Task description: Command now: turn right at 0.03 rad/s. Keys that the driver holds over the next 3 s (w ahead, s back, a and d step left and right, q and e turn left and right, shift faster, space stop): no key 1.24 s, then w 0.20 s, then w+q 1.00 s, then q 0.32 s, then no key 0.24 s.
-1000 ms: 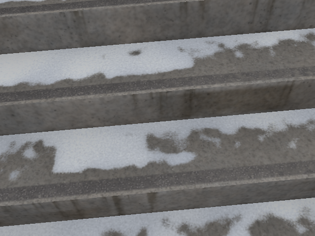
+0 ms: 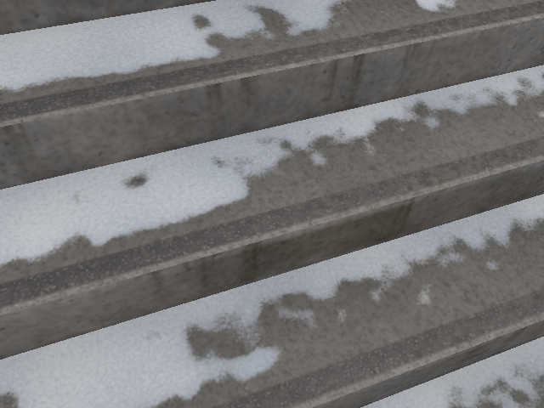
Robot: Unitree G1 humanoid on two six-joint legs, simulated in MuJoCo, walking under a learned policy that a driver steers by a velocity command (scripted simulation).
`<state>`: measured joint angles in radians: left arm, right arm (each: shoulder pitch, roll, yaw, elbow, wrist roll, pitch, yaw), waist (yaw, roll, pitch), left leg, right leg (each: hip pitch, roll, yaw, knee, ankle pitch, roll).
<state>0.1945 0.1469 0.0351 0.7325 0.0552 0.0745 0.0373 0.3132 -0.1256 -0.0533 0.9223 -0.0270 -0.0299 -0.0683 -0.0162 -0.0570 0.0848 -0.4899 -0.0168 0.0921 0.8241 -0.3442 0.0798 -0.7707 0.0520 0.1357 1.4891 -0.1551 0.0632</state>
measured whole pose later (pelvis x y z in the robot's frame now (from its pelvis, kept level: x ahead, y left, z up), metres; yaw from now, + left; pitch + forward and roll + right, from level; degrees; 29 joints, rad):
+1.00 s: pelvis +0.18 -0.18 +0.03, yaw +3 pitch +1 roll +0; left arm 0.21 0.15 0.01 0.75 0.01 0.02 0.05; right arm 0.29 -0.18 -0.02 0.92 0.00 -0.05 -0.06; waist 0.01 0.01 0.05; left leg -0.15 0.00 0.09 0.58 -0.38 0.06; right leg -0.64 -0.02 -0.06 0.91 -0.15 -0.04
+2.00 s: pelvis +0.48 -0.29 +0.14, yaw +16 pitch +2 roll -1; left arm 0.16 0.17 0.05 0.88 0.03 -0.06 0.01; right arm 0.20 -0.23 -0.10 0.77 -0.05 -0.07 -0.01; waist -0.08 0.04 -0.02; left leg -0.81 -0.03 -0.07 1.87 -0.04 0.11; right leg -0.60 -0.12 -0.18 1.00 -0.42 -0.02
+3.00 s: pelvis +0.86 -0.05 +0.38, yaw +49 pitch +1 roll -4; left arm 0.04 0.09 -0.02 0.57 0.04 0.08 0.05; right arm 0.43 -0.15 -0.04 0.81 -0.02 -0.05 -0.08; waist -0.08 -0.06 0.04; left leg -0.19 -0.11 -0.24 0.47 -0.27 0.08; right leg -1.22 -0.02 -0.06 1.99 -0.40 0.03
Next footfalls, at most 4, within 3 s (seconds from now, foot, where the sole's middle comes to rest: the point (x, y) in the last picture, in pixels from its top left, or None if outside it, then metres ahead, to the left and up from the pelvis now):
0.24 right None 0.04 -0.23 -0.71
0.40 right None -0.07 -0.27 -0.90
0.62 left None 0.13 -0.09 -0.74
1.04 right None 0.34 -0.28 -0.74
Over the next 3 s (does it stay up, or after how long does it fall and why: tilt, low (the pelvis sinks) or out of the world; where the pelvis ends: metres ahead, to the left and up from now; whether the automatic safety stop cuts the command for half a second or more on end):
stays up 0.86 -0.05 0.38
